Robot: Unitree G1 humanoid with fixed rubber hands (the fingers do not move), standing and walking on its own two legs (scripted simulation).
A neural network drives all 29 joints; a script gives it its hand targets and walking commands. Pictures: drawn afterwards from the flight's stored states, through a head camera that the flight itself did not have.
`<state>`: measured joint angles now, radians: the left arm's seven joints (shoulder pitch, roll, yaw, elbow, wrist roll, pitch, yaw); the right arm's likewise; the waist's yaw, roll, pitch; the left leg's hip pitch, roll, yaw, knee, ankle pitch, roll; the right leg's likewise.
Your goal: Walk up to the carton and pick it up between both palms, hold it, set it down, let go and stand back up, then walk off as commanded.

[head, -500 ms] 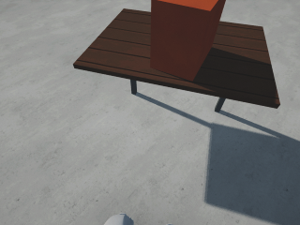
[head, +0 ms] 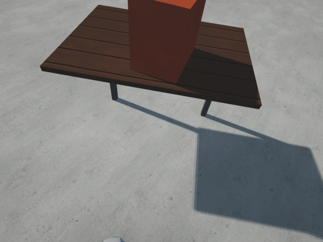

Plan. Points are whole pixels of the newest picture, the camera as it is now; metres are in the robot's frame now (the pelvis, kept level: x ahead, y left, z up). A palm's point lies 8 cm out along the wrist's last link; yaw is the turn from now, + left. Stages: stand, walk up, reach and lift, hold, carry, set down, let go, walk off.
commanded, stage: walk up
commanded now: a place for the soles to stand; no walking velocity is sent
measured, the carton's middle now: (168, 27) +0.86 +0.05 +0.11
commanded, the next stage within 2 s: none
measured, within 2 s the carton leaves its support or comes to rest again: neither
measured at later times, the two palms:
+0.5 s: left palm out of the picture +0.13 +0.33 -0.10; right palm out of the picture +0.10 -0.28 -0.08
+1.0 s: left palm out of the picture +0.14 +0.33 -0.11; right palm out of the picture +0.09 -0.27 -0.09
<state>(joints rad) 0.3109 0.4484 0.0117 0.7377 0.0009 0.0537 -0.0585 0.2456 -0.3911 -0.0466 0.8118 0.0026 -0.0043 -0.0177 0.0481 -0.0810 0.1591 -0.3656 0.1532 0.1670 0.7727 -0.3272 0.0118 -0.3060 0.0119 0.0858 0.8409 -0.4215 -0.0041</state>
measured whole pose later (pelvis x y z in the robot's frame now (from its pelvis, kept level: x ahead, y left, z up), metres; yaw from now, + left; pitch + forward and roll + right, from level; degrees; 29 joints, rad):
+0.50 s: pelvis +0.02 +0.03 +0.00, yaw -5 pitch -3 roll -2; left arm 0.19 0.41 0.01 0.83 0.00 0.01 0.02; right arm 0.21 -0.37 -0.05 0.81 0.00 -0.03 -0.01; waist 0.05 0.00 0.14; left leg -0.35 0.09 0.13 0.78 -0.37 0.04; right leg -0.42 0.04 0.09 0.98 -0.55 0.01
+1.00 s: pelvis +0.02 +0.04 +0.00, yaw -8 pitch -3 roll -1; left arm 0.20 0.39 0.01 0.86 0.00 -0.01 0.02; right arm 0.20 -0.36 -0.05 0.81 0.00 -0.03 -0.01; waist 0.05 0.00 0.13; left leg -0.35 0.08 0.13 0.79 -0.39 0.04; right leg -0.39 0.04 0.06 0.90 -0.54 -0.02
